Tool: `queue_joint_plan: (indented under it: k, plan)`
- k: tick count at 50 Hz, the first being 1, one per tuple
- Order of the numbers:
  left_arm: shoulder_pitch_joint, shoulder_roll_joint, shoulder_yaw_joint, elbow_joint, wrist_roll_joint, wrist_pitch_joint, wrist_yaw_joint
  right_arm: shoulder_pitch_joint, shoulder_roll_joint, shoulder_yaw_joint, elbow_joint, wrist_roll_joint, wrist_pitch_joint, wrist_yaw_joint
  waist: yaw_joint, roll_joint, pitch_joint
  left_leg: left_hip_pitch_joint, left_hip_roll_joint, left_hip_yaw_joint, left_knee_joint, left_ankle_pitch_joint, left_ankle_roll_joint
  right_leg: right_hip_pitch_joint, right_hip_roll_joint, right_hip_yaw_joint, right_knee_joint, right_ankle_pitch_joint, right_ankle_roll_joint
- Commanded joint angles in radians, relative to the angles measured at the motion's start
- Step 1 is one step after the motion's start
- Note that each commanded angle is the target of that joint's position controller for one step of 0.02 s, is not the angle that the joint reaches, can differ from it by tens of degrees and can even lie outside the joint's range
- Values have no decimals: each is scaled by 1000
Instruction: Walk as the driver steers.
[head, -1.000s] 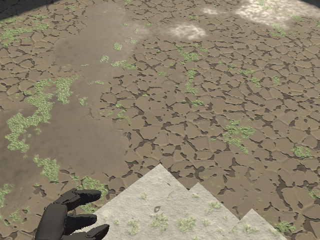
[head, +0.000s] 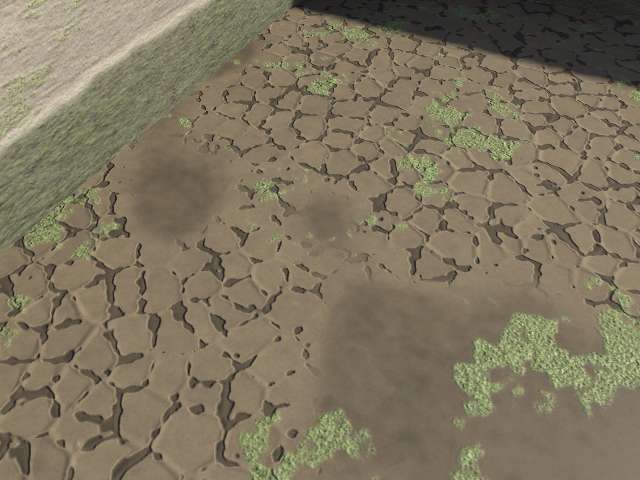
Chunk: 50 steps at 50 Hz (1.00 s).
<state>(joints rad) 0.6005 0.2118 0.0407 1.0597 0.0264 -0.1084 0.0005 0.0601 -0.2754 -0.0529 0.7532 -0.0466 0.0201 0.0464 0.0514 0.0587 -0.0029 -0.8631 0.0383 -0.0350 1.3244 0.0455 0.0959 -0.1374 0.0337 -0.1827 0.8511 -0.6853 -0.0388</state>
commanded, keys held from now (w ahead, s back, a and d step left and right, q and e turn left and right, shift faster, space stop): w+q+shift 0.16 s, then w+shift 0.08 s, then w+e+shift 0.54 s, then e+shift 0.22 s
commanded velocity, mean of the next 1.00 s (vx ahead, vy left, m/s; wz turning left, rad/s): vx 0.92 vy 0.00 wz -0.14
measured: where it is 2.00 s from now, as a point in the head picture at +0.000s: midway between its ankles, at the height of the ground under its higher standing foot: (348, 289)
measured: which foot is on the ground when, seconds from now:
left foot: up 0.00-0.20, down 0.22-0.60, up 0.62-0.98, down 1.00-1.00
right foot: down 0.00-0.20, up 0.22-0.58, down 0.60-1.00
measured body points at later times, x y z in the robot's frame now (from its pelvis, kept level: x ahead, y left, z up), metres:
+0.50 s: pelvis +0.46 +0.04 -0.13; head +0.50 +0.02 +0.31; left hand +0.52 +0.29 -0.25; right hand +0.49 -0.22 -0.29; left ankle +0.30 +0.04 -0.85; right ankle +0.68 -0.08 -0.81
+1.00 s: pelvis +0.95 +0.06 -0.14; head +1.00 +0.04 +0.31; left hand +0.96 +0.36 -0.25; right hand +1.20 -0.20 -0.17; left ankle +1.17 +0.14 -0.85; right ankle +0.74 +0.00 -0.83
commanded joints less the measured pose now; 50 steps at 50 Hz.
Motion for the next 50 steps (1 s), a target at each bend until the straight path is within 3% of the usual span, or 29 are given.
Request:
queue_joint_plan:
  k: [1, 4, 7, 10, 11, 12, 13, 14, 15, 16, 17, 18, 21, 25, 27, 29, 30, 31, 32, 33, 34, 36, 38, 41, 45, 46, 47, 49, 50]
  plan:
    - [-8, 74, 5, -57, -7, -50, 12, -139, -10, 3, -56, -4, -30, 22, -3, -114, 212, -99, 10, 41, -244, 348, 69, -84, -254, 248, -297, 665, 56]
    - [10, 53, -7, -46, 28, -28, 19, -270, 20, 28, -55, 35, -59, 42, 48, -90, 197, 201, -1, 187, -609, 530, 71, -88, -197, 66, -291, 514, 51]
    - [97, 80, -11, -9, 28, 20, 43, -264, 11, 32, -31, 10, -48, 21, 54, -84, 217, 321, -83, 294, -746, 335, 74, 83, -212, -9, -143, 966, 51]
    - [78, 115, -7, 20, 42, 55, 58, 255, -85, -14, 142, -6, -35, -17, -196, -88, -24, 973, -81, 223, -769, 206, 133, -123, -247, 13, 541, 1222, 30]
    - [-124, 179, 26, -24, 15, 47, 54, 433, -135, -47, 203, 4, -30, -24, -359, 59, -32, 1217, 4, 75, -981, 309, 240, -368, -82, -57, 1039, 531, 53]
    - [-236, 146, 27, -123, 2, 19, 55, 482, -254, -70, 241, 5, -35, -35, -302, 90, -25, 1412, 112, -23, -711, 616, 241, -710, -42, 41, 1171, -13, 30]
    - [-138, 121, 6, -183, -25, 12, 41, 535, -233, -51, 243, 12, -48, -37, -221, 5, -184, 1637, 294, -234, -617, 728, 298, -903, -129, 190, 1045, -11, 3]
    - [-90, 136, 3, -170, -20, 8, 31, 477, -176, -42, 209, 18, -51, -39, -178, -159, -230, 1551, 309, -295, -722, 367, 272, -873, -173, 230, 839, 105, -44]
    - [-119, 100, 1, -185, -16, 14, 25, 402, -166, -47, 202, -12, -54, -66, -138, -60, -156, 1398, 372, -432, -899, -72, 336, -955, -133, 225, 855, 193, -46]
    - [-188, 90, 3, -175, 16, 38, 9, 265, -104, -24, 173, 3, -71, -78, -57, -196, -61, 1104, 281, -380, -1031, -272, 277, -819, -163, 227, 689, 274, -16]
    - [-142, 81, 8, -181, 30, 61, 5, 217, -115, -18, 159, 11, -95, -88, 9, -96, 0, 896, 358, -395, -1064, -203, 310, -708, -180, 276, 615, 278, 19]
    - [-168, 93, 9, -167, 34, 77, 2, 212, -72, -9, 163, 23, -115, -81, 31, -194, 104, 658, 337, -328, -1092, -118, 285, -604, -216, 305, 510, 293, 51]
    - [-311, 26, -6, -222, 5, 70, -19, 162, -82, -8, 160, 26, -168, -69, 60, -135, 199, 433, 193, -68, -1148, -20, 179, -453, -239, 283, 158, 550, 30]
    - [-449, 42, 1, -229, -33, 47, -48, 269, -78, 0, 184, 50, -178, -47, -35, -72, 146, 663, 73, 170, -1174, 506, 71, -306, -84, 61, -72, 791, -93]
    - [-417, 63, 10, -241, -8, 40, -49, 319, -125, -6, 197, 40, -164, -60, -3, 9, 105, 833, 135, 196, -998, 945, 24, -277, -8, -2, -117, 660, -138]
    - [-112, 145, 53, -158, -9, 57, -50, 225, -162, -17, 156, 4, -129, -79, 181, 60, -81, 816, 151, 210, -586, 980, 11, 37, 64, 22, -121, 529, -179]
    - [74, 205, 83, -118, -7, 70, -45, 143, -190, -28, 130, 15, -122, -75, 310, -1, -145, 685, 73, 246, -172, 749, 0, 243, 33, 104, -218, 523, -233]
    - [27, 264, 97, -105, -13, 93, -43, 139, -34, 6, 80, 10, -140, -51, 186, -345, -122, 333, -133, 216, 279, -434, -43, 377, -141, 464, -257, 503, -294]
    - [-60, 286, 92, -148, -4, 96, -41, 202, -34, 21, -27, 40, -157, -40, 77, -392, -277, 43, -141, -2, 373, -517, -47, 572, -289, 953, -479, 273, -452]
    - [-98, 228, 85, -162, 6, 91, -27, 125, -67, 25, -31, 31, -168, -41, 97, -183, -165, -36, -73, -47, 297, -442, -29, 504, -305, 982, -587, 186, -407]
    - [-114, 194, 77, -148, 9, 87, -13, 103, -67, 27, -40, 28, -173, -39, 49, -57, -38, -18, -21, -54, 170, -381, -29, 342, -281, 891, -594, 241, -352]
    - [-174, 183, 67, -159, 5, 69, 4, 89, -35, 42, -54, -8, -145, -36, -34, 15, 51, 91, 27, -49, 40, -383, -57, 100, -187, 711, -589, 407, -300]
    - [-193, 185, 59, -175, -21, 43, 1, 80, -35, 48, -77, -22, -106, -30, -74, -22, 70, 161, 47, -19, -93, -403, -91, -40, -119, 612, -642, 495, -287]
    - [-210, 222, 66, -201, -33, 23, -3, -95, -41, 61, -163, -1, -103, -27, -61, -39, 158, 235, 21, 60, -411, -234, -146, -184, -50, 507, -676, 914, -264]
    - [-141, 243, 88, -198, -46, 45, -18, -112, -15, 74, -181, 22, -119, -31, 19, -117, 31, 515, -106, 107, -758, 89, -112, -141, 28, 430, -523, 1209, -114]
    - [-142, 149, 66, -221, -101, 41, 12, -195, -65, 30, -229, 76, -153, -47, 17, -94, -6, 612, -144, 6, -884, 78, -130, -155, 19, 551, -463, 1004, -73]
    - [-176, 187, 68, -231, -95, 41, 25, -167, -111, 10, -232, 92, -160, -58, -27, -106, -44, 656, -145, -3, -925, 103, -132, -100, 7, 572, -419, 1009, -52]
    - [-309, 232, 83, -302, -67, 53, 40, 125, -165, -22, -157, 66, -166, -75, -185, -166, -213, 956, -62, -29, -929, 287, -110, -113, 66, 525, -74, 997, 30]
    - [-287, 94, 43, -341, -30, 66, 40, 303, -178, -16, -113, 38, -154, -76, -204, -59, -383, 1235, 184, -216, -751, 551, -37, -272, 120, 458, 254, 310, 68]
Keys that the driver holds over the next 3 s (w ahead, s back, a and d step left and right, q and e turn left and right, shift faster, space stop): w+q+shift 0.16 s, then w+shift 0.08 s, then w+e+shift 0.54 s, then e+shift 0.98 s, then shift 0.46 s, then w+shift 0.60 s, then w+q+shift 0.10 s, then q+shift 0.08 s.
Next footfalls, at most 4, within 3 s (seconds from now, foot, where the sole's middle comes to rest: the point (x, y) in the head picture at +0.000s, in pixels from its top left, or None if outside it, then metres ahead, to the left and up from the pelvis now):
0.22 left None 0.34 0.05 -0.88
0.60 right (351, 409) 0.77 -0.01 -0.88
1.00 left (307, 272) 1.21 0.13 -0.88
1.44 right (397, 299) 1.12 -0.13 -0.88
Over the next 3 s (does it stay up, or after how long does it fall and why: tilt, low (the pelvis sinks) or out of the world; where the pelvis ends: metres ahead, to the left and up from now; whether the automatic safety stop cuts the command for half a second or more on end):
stays up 1.31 -0.28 -0.12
